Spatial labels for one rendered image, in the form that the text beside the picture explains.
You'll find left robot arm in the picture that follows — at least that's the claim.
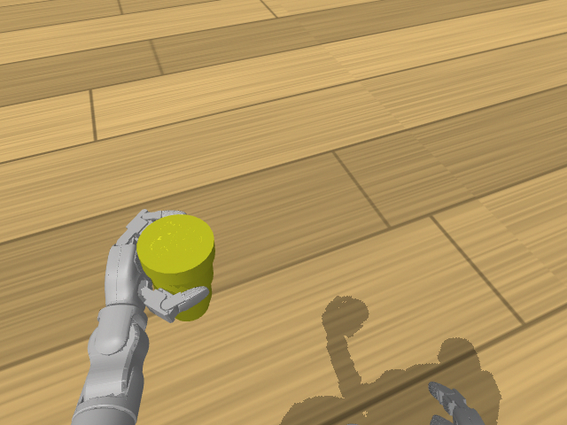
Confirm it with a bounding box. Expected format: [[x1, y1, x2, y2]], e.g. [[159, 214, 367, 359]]
[[71, 303, 149, 425]]

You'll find right robot hand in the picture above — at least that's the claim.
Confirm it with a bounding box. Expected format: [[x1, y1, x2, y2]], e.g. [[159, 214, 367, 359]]
[[428, 382, 485, 425]]

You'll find cup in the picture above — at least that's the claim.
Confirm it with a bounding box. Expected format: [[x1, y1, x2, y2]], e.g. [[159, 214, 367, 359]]
[[136, 214, 215, 321]]

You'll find left robot hand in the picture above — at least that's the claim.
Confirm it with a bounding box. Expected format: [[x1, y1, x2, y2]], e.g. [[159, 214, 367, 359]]
[[105, 209, 209, 323]]

